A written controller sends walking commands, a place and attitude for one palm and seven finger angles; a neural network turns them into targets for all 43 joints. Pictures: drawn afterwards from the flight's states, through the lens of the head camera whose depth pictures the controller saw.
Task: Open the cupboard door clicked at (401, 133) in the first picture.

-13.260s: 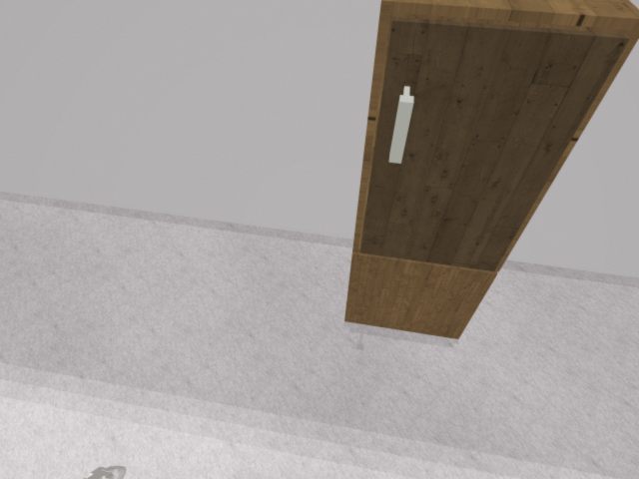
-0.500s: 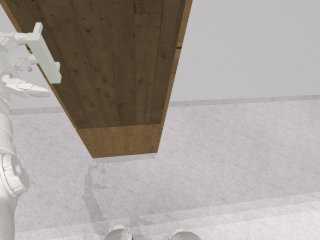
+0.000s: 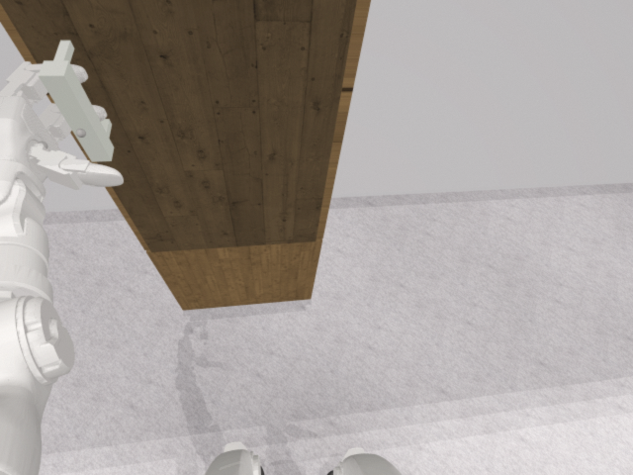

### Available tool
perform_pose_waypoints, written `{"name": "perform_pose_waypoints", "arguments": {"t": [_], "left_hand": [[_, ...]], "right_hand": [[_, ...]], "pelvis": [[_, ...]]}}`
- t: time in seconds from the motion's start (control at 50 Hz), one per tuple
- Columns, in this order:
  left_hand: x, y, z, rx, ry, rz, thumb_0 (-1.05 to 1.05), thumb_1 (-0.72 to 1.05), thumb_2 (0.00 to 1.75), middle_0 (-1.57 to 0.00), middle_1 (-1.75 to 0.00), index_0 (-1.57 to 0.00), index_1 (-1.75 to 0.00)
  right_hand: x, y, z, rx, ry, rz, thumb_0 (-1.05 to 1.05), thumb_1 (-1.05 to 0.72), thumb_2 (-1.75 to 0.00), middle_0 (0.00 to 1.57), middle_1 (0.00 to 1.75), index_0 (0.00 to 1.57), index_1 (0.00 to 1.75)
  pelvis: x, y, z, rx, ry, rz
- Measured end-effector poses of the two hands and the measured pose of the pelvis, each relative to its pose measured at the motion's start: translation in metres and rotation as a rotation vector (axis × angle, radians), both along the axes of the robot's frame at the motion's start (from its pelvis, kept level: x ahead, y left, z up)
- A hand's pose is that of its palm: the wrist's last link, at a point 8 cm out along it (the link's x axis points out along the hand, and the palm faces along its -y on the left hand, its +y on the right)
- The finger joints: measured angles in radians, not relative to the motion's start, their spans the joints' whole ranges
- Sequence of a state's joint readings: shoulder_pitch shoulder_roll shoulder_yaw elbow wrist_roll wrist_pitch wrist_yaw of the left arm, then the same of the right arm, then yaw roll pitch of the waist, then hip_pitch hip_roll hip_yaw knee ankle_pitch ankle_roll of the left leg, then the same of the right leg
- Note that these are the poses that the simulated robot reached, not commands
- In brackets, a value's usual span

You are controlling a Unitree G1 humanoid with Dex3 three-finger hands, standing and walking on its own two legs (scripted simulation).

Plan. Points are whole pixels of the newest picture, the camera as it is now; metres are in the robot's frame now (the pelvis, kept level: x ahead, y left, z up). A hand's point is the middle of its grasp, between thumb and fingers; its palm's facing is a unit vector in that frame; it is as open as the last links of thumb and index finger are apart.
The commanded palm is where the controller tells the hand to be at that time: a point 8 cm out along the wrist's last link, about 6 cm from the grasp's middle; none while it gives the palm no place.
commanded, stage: slide the fingers in behind the handle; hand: left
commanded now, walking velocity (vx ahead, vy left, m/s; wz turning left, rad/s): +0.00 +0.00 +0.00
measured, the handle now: (84, 104) +0.54 +0.25 +0.12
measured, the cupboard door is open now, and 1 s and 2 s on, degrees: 0 0 10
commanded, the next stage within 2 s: close the thumb around the handle in 0.68 s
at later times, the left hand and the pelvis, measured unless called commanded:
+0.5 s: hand (101, 133) +0.50 +0.22 +0.12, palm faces +0.06 -1.00 +0.00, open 14.0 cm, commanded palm +0.47 +0.27 +0.11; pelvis +0.00 +0.00 +0.00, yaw +0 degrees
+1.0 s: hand (96, 137) +0.49 +0.22 +0.12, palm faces +0.05 -1.00 +0.01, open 12.7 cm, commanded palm +0.47 +0.27 +0.11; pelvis +0.00 +0.00 +0.00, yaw +0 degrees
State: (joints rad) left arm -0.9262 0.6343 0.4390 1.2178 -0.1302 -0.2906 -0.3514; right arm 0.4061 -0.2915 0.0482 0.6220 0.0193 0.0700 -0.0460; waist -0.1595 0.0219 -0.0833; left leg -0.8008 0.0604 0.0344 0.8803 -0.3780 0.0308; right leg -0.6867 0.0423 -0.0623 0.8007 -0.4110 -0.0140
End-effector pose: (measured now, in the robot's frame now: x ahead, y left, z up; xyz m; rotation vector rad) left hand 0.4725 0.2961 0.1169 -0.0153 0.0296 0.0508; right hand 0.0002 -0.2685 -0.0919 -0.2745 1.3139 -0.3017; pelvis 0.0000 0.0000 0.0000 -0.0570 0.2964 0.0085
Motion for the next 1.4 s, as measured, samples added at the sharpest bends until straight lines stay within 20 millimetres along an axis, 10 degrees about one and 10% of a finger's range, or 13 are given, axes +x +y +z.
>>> {"name": "perform_pose_waypoints", "arguments": {"t": [0.88, 1.4], "left_hand": [[-0.009, -0.020, 0.003, 0.007, -0.014, 0.008, -0.01, -0.47, 0.32, -0.29, -1.20, -0.30, -1.20], [-0.005, -0.018, 0.002, 0.014, -0.022, -0.011, 0.01, 0.69, 0.81, -0.38, -1.33, -0.38, -1.33]], "right_hand": [[0.008, 0.002, -0.003, 0.037, -0.035, -0.004, 0.01, -0.91, -0.90, 0.21, 0.30, 0.20, 0.30], [-0.007, 0.006, -0.002, 0.025, -0.013, -0.014, 0.01, -0.91, -0.90, 0.21, 0.30, 0.20, 0.30]], "pelvis": [[0.004, -0.002, 0.004, 0.010, -0.031, -0.004], [-0.001, 0.002, 0.001, 0.003, -0.017, -0.007]]}}
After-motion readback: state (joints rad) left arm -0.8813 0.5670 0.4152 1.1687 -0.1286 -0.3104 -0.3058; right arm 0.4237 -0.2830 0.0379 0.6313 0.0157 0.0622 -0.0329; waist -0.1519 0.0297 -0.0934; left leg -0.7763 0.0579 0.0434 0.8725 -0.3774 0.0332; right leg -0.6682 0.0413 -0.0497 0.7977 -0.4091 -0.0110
